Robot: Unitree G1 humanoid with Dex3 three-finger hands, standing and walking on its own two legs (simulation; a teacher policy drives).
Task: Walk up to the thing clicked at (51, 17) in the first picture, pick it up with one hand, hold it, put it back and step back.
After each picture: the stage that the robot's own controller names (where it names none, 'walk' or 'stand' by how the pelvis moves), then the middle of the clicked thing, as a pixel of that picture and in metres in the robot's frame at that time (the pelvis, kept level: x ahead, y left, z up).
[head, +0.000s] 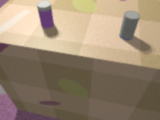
stand; (45, 14) +0.71 +0.22 +0.07
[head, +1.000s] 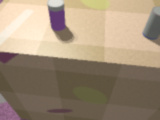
walk; (57, 15) +0.62 +0.13 +0.10
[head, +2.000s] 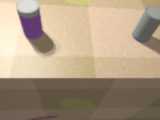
walk; (30, 20) +0.49 +0.21 +0.09
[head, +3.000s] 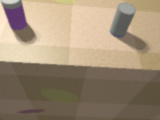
walk; (14, 12) +0.56 +0.29 +0.09
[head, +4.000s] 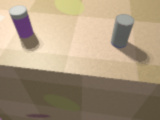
stand; (22, 22) +0.57 +0.29 +0.08
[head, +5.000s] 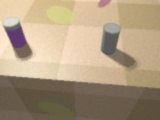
stand; (15, 33) +0.56 +0.32 +0.06
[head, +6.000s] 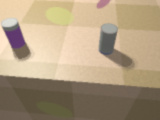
stand; (13, 33) +0.57 +0.33 +0.06
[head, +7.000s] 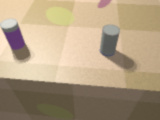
stand; (13, 34) +0.55 +0.33 +0.06
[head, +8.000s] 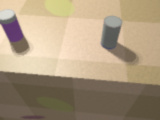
rise first; (11, 26) +0.56 +0.33 +0.07
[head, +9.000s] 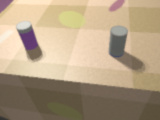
rise first; (27, 35) +0.57 +0.32 +0.07
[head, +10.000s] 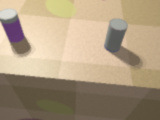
go down; (12, 26) +0.56 +0.29 +0.07
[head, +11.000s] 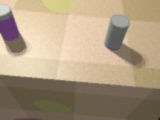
go down; (6, 23) +0.55 +0.29 +0.09
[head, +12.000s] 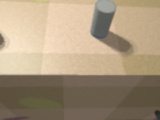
close in; out of the picture +0.54 +0.32 +0.11
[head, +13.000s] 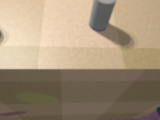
lift; out of the picture +0.54 +0.31 +0.12
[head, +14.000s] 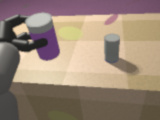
lift; (44, 37) +0.33 +0.13 +0.28
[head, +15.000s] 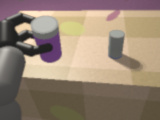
hold; (48, 40) +0.33 +0.13 +0.26
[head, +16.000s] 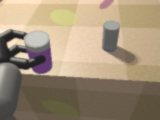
hold; (39, 53) +0.35 +0.16 +0.18
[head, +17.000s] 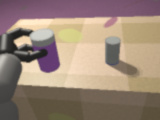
hold; (46, 51) +0.33 +0.14 +0.23
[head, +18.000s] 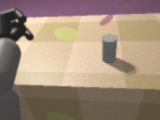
hold; out of the picture +0.13 -0.13 -0.68
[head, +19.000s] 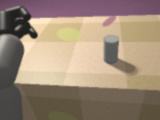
hold; out of the picture +0.12 -0.36 -0.71
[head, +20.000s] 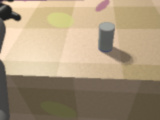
crouch; out of the picture +0.12 -0.37 -0.71
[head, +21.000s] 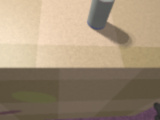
lower; out of the picture +0.10 -0.38 -0.67
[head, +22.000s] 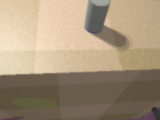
lower; out of the picture +0.10 -0.38 -0.66
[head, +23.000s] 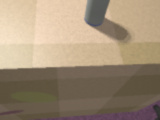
lower; out of the picture +0.11 -0.38 -0.66
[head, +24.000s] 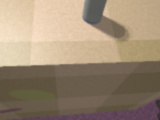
loosen; out of the picture +0.11 -0.38 -0.66
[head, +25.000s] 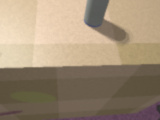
withdraw; out of the picture +0.11 -0.38 -0.66
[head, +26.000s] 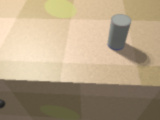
sink last; out of the picture +0.08 -0.40 -0.68
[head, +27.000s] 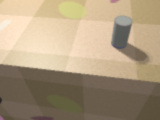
stand; out of the picture +0.11 -0.37 -0.70
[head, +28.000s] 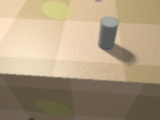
stand; out of the picture +0.10 -0.36 -0.70
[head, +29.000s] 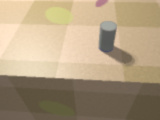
stand; out of the picture +0.12 -0.37 -0.72
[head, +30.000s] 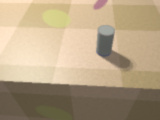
stand; out of the picture +0.10 -0.36 -0.73
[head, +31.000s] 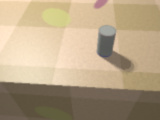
stand; out of the picture +0.09 -0.36 -0.73
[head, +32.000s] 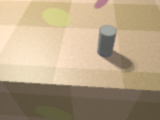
stand; out of the picture +0.09 -0.36 -0.73
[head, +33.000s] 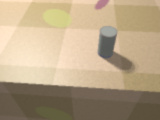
stand; out of the picture +0.08 -0.36 -0.73
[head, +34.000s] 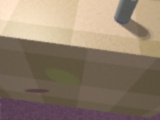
walk; out of the picture +0.18 -0.42 -0.71
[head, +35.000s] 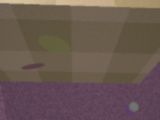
walk; (131, 108) +0.45 -0.36 -0.70
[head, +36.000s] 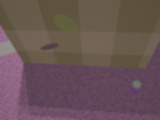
walk; (135, 87) +0.68 -0.34 -0.70
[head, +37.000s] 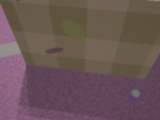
stand; (134, 96) +0.68 -0.40 -0.72
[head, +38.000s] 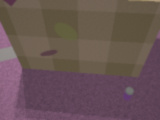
stand; (128, 93) +0.72 -0.36 -0.72
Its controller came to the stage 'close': yes
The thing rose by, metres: 0.22
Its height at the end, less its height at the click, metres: -0.79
